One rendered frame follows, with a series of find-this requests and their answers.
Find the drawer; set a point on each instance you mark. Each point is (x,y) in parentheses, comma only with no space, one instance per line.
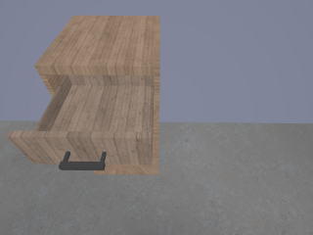
(94,113)

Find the cabinet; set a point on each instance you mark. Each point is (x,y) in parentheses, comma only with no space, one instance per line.
(107,45)

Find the handle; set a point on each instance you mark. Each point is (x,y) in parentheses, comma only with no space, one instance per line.
(66,165)

